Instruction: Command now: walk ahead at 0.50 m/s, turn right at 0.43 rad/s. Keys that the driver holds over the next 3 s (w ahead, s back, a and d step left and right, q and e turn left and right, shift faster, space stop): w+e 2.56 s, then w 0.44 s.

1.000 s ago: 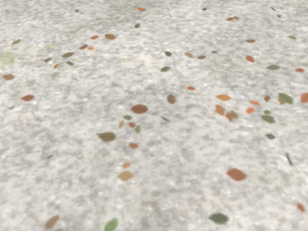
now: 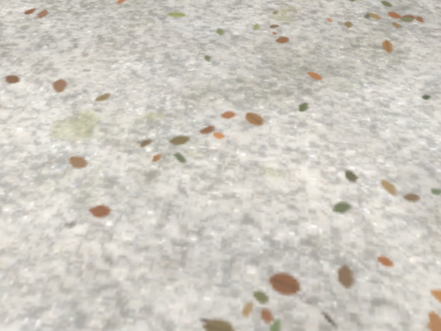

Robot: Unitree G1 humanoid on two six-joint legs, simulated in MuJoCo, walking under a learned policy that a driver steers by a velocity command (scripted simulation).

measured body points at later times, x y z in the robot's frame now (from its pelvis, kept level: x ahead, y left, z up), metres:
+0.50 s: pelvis +0.28 -0.01 +0.01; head +0.32 -0.02 +0.46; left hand +0.33 +0.28 -0.11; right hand +0.44 -0.28 -0.08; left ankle +0.45 +0.07 -0.71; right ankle +0.12 -0.06 -0.72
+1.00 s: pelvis +0.51 -0.10 +0.01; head +0.54 -0.12 +0.46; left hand +0.83 -0.04 -0.08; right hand +0.35 -0.31 -0.12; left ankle +0.45 +0.07 -0.72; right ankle +0.57 -0.26 -0.70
